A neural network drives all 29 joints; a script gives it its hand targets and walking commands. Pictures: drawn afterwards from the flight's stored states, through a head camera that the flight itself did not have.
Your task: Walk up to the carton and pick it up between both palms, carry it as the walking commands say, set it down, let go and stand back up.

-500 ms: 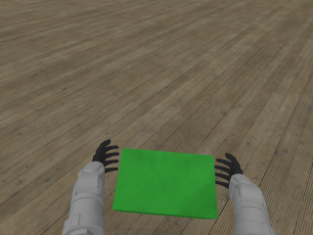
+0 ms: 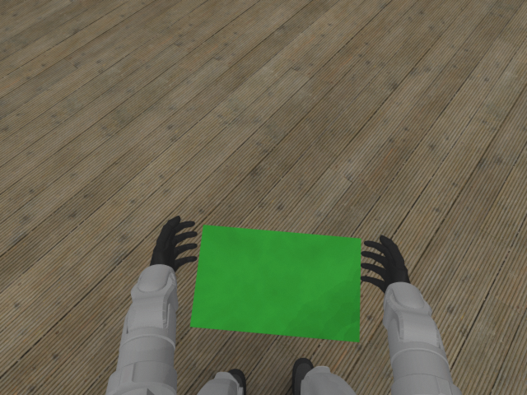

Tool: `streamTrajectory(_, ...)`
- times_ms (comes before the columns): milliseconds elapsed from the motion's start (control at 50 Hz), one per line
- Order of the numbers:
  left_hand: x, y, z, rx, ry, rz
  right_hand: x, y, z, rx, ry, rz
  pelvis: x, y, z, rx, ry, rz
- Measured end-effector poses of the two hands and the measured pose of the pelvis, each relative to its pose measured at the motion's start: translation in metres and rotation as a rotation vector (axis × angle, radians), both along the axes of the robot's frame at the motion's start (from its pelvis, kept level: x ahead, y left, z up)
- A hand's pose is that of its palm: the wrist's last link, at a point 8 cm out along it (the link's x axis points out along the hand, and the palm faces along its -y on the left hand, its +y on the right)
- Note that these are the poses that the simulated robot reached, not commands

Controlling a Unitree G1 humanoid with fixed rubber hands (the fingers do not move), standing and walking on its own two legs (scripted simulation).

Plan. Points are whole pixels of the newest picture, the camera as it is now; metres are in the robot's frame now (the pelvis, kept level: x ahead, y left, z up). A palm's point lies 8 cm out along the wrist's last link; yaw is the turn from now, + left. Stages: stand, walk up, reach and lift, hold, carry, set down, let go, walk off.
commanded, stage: set down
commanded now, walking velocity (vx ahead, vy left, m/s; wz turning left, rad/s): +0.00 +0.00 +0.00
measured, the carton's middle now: (276, 280) +0.32 -0.01 -0.19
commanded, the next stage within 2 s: none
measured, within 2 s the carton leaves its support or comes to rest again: neither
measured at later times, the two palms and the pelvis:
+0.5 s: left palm (192, 256) +0.36 +0.14 -0.13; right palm (388, 286) +0.30 -0.22 -0.17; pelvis -0.08 -0.01 -0.09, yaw +0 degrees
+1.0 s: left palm (201, 258) +0.38 +0.14 -0.23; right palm (367, 287) +0.32 -0.21 -0.27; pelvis -0.08 -0.01 -0.16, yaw -1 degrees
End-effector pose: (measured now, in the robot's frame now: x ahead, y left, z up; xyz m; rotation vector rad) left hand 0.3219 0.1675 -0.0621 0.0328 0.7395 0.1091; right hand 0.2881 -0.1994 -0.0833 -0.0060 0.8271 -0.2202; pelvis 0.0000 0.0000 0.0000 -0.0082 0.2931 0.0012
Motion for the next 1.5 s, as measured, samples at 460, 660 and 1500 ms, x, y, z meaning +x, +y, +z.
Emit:
streamTrajectory(460, 0.032, -0.028, -0.063, -0.014, -0.121, -0.049, 0.012, -0.023, -0.082, 0.009, -0.063, -0.042, -0.073, -0.011, -0.086, 0.009, 0.182, 0.006)
streamTrajectory(660, 0.045, -0.028, -0.112, -0.007, -0.077, -0.074, 0.021, -0.023, -0.131, -0.005, -0.018, -0.038, -0.074, -0.017, -0.119, 0.014, 0.272, 0.001)
streamTrajectory(1500, 0.087, -0.029, -0.255, -0.015, -0.102, -0.056, 0.053, -0.020, -0.271, -0.040, -0.033, -0.053, -0.091, -0.007, -0.229, -0.001, 0.521, -0.014)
